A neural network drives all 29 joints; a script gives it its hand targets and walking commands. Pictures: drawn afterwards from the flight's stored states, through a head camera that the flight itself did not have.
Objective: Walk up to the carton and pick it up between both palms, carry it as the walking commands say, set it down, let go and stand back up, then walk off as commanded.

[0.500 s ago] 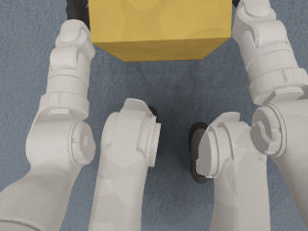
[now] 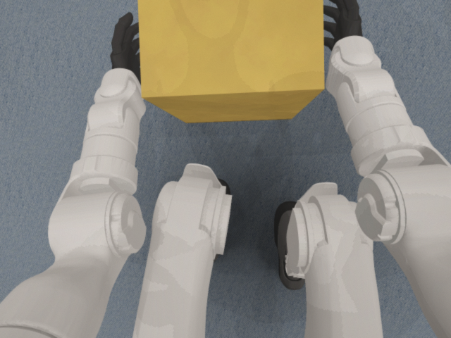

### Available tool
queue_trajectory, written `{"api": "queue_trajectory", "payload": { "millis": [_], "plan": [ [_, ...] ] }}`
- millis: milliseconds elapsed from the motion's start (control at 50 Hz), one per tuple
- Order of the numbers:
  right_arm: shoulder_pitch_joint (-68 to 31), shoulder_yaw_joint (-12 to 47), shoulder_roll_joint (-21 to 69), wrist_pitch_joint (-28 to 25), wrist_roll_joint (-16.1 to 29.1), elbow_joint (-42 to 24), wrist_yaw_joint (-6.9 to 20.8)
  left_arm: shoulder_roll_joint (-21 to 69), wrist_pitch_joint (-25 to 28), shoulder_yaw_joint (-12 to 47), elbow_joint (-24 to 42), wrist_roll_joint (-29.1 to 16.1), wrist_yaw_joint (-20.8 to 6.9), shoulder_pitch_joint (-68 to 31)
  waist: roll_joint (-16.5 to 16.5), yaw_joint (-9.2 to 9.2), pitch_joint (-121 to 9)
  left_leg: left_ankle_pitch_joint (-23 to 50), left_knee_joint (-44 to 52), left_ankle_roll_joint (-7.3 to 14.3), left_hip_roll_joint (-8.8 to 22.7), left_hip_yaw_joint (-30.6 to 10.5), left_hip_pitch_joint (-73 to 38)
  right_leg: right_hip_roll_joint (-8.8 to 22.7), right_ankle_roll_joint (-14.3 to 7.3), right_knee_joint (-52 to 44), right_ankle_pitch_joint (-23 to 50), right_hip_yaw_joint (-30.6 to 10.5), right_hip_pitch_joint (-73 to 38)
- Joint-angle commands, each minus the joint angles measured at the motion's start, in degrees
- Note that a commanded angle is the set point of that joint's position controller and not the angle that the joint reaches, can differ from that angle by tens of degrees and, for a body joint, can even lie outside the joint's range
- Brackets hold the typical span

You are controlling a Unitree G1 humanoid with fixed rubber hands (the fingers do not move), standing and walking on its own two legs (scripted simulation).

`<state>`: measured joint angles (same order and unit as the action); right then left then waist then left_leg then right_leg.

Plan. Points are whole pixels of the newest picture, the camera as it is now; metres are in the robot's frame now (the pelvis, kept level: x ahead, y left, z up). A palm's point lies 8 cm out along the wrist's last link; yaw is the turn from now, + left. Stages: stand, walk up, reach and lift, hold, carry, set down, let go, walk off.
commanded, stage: set down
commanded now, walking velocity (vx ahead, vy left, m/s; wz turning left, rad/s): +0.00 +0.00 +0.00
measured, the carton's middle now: (234, 67) +0.50 +0.09 -0.22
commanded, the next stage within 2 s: none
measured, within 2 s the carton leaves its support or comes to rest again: rests again in 0.52 s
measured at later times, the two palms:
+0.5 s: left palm (128, 71) +0.46 +0.25 -0.16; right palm (346, 43) +0.53 -0.08 -0.15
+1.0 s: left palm (99, 73) +0.45 +0.29 -0.16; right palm (361, 49) +0.53 -0.10 -0.17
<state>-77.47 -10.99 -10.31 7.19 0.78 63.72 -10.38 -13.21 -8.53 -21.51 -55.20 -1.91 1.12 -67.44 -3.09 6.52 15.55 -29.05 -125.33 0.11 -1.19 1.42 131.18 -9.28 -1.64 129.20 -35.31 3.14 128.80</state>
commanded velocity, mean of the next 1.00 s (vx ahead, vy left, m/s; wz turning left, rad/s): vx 0.00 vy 0.00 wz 0.00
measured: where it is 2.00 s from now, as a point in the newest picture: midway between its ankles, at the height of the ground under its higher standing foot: (250, 247)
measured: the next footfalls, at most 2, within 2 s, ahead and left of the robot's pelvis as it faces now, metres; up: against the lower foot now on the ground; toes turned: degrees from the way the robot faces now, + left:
none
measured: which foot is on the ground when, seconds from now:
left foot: down 0.00-1.00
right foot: down 0.00-1.00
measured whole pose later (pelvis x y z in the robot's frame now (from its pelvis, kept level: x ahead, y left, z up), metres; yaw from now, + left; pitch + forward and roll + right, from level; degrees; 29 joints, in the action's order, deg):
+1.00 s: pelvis +0.00 +0.01 +0.01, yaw +0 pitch +36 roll +0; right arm -71.4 -3.5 -18.4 3.6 7.3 57.5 -6.4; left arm -20.2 0.5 -14.6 -61.1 -11.5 2.5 -66.7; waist -0.5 6.4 17.3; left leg -29.1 -124.1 2.0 -1.7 3.0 130.9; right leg -8.5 0.3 128.2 -36.7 1.4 127.5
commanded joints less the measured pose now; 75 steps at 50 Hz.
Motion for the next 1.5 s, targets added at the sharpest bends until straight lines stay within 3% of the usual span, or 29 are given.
{"api": "queue_trajectory", "payload": {
  "millis": [0,80,100,260,320,340,420,440,460,500,580,600,680,700,820,900,1000,1060,1100,1140,1200,1240,1280,1340,1360,1380,1420,1440,1480],
  "plan": [
    [-25.0,14.7,50.0,-1.0,1.7,-5.3,14.8,43.0,1.1,20.0,6.5,-2.6,-12.2,-35.9,-0.5,2.52,-57.4,15.6,8.6,-0.1,-3.3,-1.9,-32.7,-2.0,0.0,-11.9,11.5,-3.7,-15.4],
    [-25.2,15.2,49.3,-1.0,1.8,-5.1,14.5,41.6,1.5,19.7,6.9,-2.6,-12.1,-36.1,-1.9,3.03,-58.0,15.4,8.0,-0.2,-3.1,-1.7,-31.5,-1.6,0.4,-12.1,11.8,-4.0,-17.2],
    [-25.1,14.6,47.9,-1.2,1.7,-4.9,14.3,40.9,1.6,19.7,6.1,-2.8,-11.9,-36.0,-0.9,2.43,-57.8,15.0,8.2,-0.3,-3.0,-2.0,-32.1,-1.7,0.3,-11.8,11.4,-3.9,-16.5],
    [-22.6,12.4,37.2,-2.1,2.3,-4.2,12.0,29.8,3.3,15.4,3.2,-2.1,-9.2,-31.4,-1.0,4.02,-56.5,13.8,8.6,-0.5,-2.3,-1.5,-31.9,-0.6,1.0,-12.5,9.8,-4.5,-17.7],
    [-20.5,10.9,29.8,-2.3,2.3,-2.2,10.4,22.9,4.1,13.5,1.0,-2.5,-7.6,-28.9,-1.4,3.53,-55.3,11.4,9.6,-0.9,-1.8,-1.5,-31.4,0.1,1.3,-12.8,8.1,-4.2,-18.8],
    [-19.7,10.8,27.3,-2.6,2.2,-2.8,9.8,19.6,4.7,12.1,0.7,-2.0,-6.7,-27.6,-2.1,4.35,-55.2,12.5,9.2,-0.7,-1.6,-1.4,-31.5,0.3,1.6,-13.3,8.7,-4.9,-18.9],
    [-14.3,8.2,9.8,-3.6,2.4,-2.7,5.9,3.5,6.8,8.3,-2.7,-2.6,-2.3,-20.5,-1.6,3.86,-55.5,11.8,10.3,-1.3,-0.7,-1.5,-32.9,1.6,2.3,-13.6,8.3,-4.9,-21.4],
    [-13.4,8.1,4.3,-3.9,2.9,-3.3,4.7,-1.9,7.5,6.7,-3.5,-2.6,-0.9,-18.4,-2.3,5.02,-55.5,11.5,10.6,-1.4,-0.2,-1.2,-32.4,2.2,2.8,-14.0,7.9,-5.2,-22.1],
    [-11.8,7.3,-1.4,-4.3,2.9,-3.3,3.4,-7.0,8.4,5.9,-4.5,-3.7,0.5,-16.8,-2.2,4.18,-55.5,11.5,10.8,-1.6,0.1,-1.4,-33.0,2.6,2.9,-14.5,7.7,-5.4,-22.5],
    [-11.9,7.4,-4.0,-4.3,4.3,-4.7,2.2,-10.9,9.4,4.0,-6.0,-4.1,2.0,-15.5,-1.8,5.48,-56.7,11.4,11.4,-1.3,0.8,-1.6,-32.5,2.9,3.2,-14.9,8.0,-5.9,-24.1],
    [-13.0,8.9,-6.2,-5.1,6.4,-8.0,1.3,-12.7,10.9,5.8,-4.5,-7.6,2.8,-16.9,-1.1,5.57,-62.0,17.4,10.0,-1.1,1.0,-2.1,-34.6,3.4,3.0,-14.1,13.0,-6.7,-25.9],
    [-13.9,9.6,-6.5,-5.2,6.7,-10.9,1.3,-13.1,11.0,5.3,-3.2,-7.6,2.9,-16.7,-1.7,6.71,-63.5,18.4,9.8,-0.9,0.9,-1.9,-35.1,3.4,3.1,-13.8,13.6,-6.9,-26.4],
    [-11.6,8.6,-8.6,-5.0,5.7,-10.2,1.3,-13.9,10.8,6.0,-4.8,-8.9,2.6,-14.7,-2.0,4.16,-63.3,18.4,9.9,-1.1,1.1,-2.3,-34.8,3.9,3.2,-13.4,13.8,-6.2,-25.5],
    [-11.0,8.9,-8.5,-5.0,6.0,-10.3,1.5,-14.1,10.8,5.8,-4.5,-9.1,2.4,-14.0,-2.2,4.66,-63.4,18.7,9.8,-0.9,1.2,-2.2,-34.5,4.1,3.1,-13.7,14.0,-6.6,-25.7],
    [-6.9,6.5,-11.2,-4.9,5.0,-8.3,2.9,-14.4,10.6,5.8,-5.5,-9.2,1.7,-10.6,-1.5,2.47,-60.0,18.9,10.5,-1.0,1.3,-3.6,-35.7,4.4,2.8,-12.6,11.7,-4.9,-19.5],
    [-6.7,6.3,-11.9,-5.0,5.8,-10.2,3.9,-16.0,10.5,5.7,-2.5,-9.2,1.5,-9.5,-1.4,3.58,-61.2,20.1,11.1,-0.8,1.4,-4.5,-38.5,4.7,2.8,-11.6,11.0,-4.3,-18.3],
    [-6.3,7.8,-11.8,-3.4,7.3,-18.6,4.1,-17.3,8.6,5.5,7.3,-10.0,1.2,-7.5,-1.4,4.93,-75.0,23.4,12.0,-0.3,0.4,-3.4,-47.8,4.4,2.8,-12.4,12.5,-3.6,-27.0],
    [-6.6,6.9,-13.5,-1.3,7.2,-24.2,3.5,-17.3,5.8,6.2,13.4,-11.1,1.1,-7.2,-1.4,3.07,-82.2,21.0,13.2,-0.2,-0.1,-2.9,-52.9,4.2,2.5,-14.3,10.4,-3.0,-32.4],
    [-8.3,5.8,-15.6,0.2,7.5,-30.4,3.0,-18.1,4.0,5.6,19.8,-11.0,1.5,-8.3,-0.6,3.6,-91.1,21.4,13.8,-0.3,-0.6,-2.2,-58.3,4.0,2.4,-15.4,10.6,-2.6,-37.8],
    [-10.0,6.1,-15.6,2.8,8.2,-29.8,2.4,-18.3,1.2,6.5,20.6,-11.4,2.1,-10.0,0.7,3.67,-93.3,18.3,15.8,-0.3,-0.9,-2.2,-60.7,3.9,2.0,-16.6,8.6,-2.1,-40.2],
    [-8.0,3.1,-17.9,4.7,7.3,-37.9,1.6,-18.5,-1.2,6.6,31.5,-11.7,2.7,-9.6,2.2,1.33,-102.1,27.4,15.9,-0.7,-1.8,-1.9,-69.1,2.8,2.0,-18.3,15.0,-1.7,-43.7],
    [-6.0,1.4,-17.5,6.3,5.6,-29.7,1.7,-18.0,-3.3,6.4,24.5,-10.2,2.9,-7.3,3.3,0.35,-91.1,19.8,19.3,-1.2,-1.4,-2.5,-65.2,3.1,1.9,-20.7,9.0,-1.9,-38.3],
    [-5.9,1.1,-16.1,6.3,5.9,-30.4,2.2,-16.7,-3.7,6.6,25.6,-9.9,3.0,-7.6,4.2,-0.16,-87.2,16.1,21.9,-1.3,-1.1,-3.3,-65.2,3.3,1.4,-22.8,6.3,-2.1,-36.8],
    [-4.8,1.0,-14.8,6.4,5.7,-27.0,3.1,-15.6,-3.8,7.0,25.6,-8.6,3.1,-8.0,5.8,0.4,-87.7,17.2,24.4,-1.6,-1.1,-4.1,-68.2,3.4,1.0,-24.5,8.3,-2.2,-36.8],
    [-4.9,1.4,-14.0,6.4,5.9,-26.3,3.3,-15.7,-3.8,6.5,25.3,-8.3,2.9,-8.1,4.7,1.11,-87.4,16.9,24.9,-1.4,-1.1,-3.6,-66.7,3.6,1.1,-25.8,8.2,-2.6,-38.6],
    [-4.3,1.2,-13.8,6.4,5.4,-23.6,3.7,-14.7,-4.0,6.6,20.7,-8.0,2.7,-6.5,4.7,0.91,-83.6,16.1,26.0,-1.3,-1.0,-3.9,-66.1,3.6,1.2,-26.6,7.0,-2.4,-36.4],
    [-4.3,0.8,-13.9,5.5,5.0,-25.0,4.2,-14.5,-3.0,6.1,21.3,-7.6,2.4,-6.4,4.5,1.29,-82.8,17.4,27.4,-1.4,-1.0,-3.7,-65.7,3.6,1.2,-28.1,8.8,-2.7,-36.6],
    [-4.7,1.2,-12.9,5.1,5.5,-26.2,4.4,-15.1,-2.5,4.8,22.3,-6.6,2.2,-6.2,4.0,2.91,-83.9,18.7,28.3,-1.1,-1.1,-3.1,-66.2,3.6,1.2,-29.7,9.4,-3.3,-38.4],
    [-3.4,0.6,-13.5,4.7,4.2,-23.3,4.8,-14.0,-2.2,5.1,18.4,-6.7,1.7,-4.8,3.1,2.16,-80.3,17.3,30.5,-1.3,-1.0,-3.6,-64.4,3.5,1.3,-31.4,8.7,-3.0,-36.8]
  ]
}}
